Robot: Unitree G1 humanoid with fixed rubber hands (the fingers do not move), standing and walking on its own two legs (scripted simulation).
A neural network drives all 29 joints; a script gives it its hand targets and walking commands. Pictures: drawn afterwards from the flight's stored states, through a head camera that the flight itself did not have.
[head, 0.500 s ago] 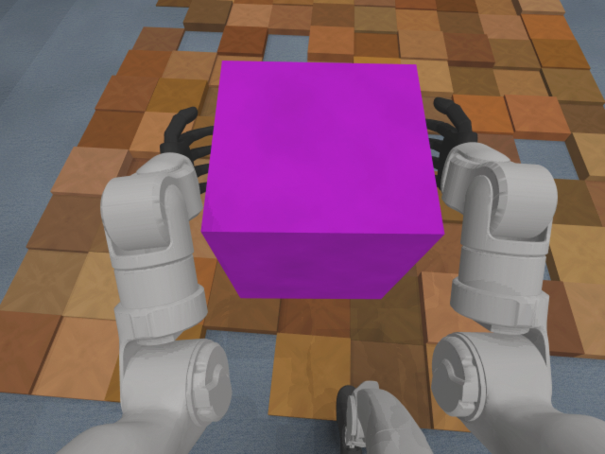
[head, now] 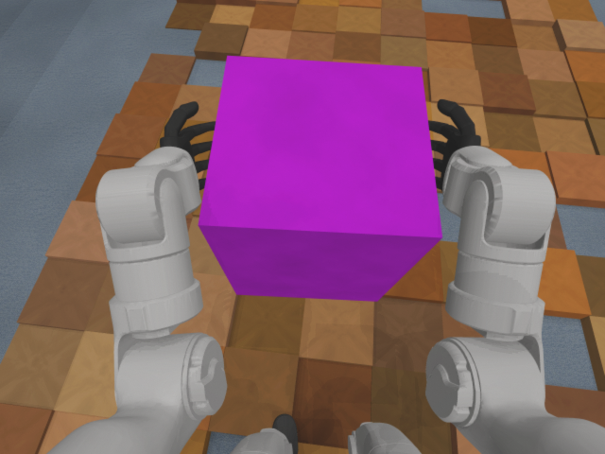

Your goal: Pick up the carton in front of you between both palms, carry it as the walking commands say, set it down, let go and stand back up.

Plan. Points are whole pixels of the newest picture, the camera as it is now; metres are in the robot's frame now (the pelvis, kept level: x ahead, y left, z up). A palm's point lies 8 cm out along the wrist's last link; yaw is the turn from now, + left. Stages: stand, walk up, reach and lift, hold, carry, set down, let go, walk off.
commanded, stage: carry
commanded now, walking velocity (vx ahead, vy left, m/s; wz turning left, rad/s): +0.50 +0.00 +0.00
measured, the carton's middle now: (314, 198) +0.41 +0.00 +0.06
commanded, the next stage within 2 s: none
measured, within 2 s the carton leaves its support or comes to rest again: neither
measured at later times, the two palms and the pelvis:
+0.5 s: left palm (224, 38) +0.68 +0.13 +0.10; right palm (416, 24) +0.70 -0.17 +0.10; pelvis +0.32 -0.04 -0.01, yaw -1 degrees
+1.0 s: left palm out of the picture +1.01 +0.10 +0.12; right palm out of the picture +0.98 -0.20 +0.13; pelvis +0.66 -0.02 -0.01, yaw -2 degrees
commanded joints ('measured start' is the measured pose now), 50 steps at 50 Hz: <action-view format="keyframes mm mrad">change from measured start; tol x32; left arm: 1 -682 -1042 -657 -90 -351 -10 -223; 50 -144 -984 -740 -235 -214 -47 -208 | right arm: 1 -745 1001 710 -130 528 10 216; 24 -577 1101 619 210 405 -58 186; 50 -245 968 785 -217 495 4 260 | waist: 1 -90 103 -653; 15 69 -262 -709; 50 -12 158 -533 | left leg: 1 851 279 -318 -37 633 68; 11 449 175 -80 169 610 -1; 14 -209 38 -84 622 -268 -79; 18 -437 72 -46 816 -164 -119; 31 -160 12 123 99 330 -83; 34 339 -22 192 -59 440 -58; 37 946 450 -587 15 487 237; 50 559 265 -66 -120 764 7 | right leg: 1 -328 -9 13 -101 23 7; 8 -70 37 -59 -552 421 0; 15 931 -322 343 -534 710 -211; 34 491 -113 -63 -333 1121 -58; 36 -33 8 -16 86 28 -11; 38 -266 33 58 387 -89 -19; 50 -155 -13 -147 -330 220 15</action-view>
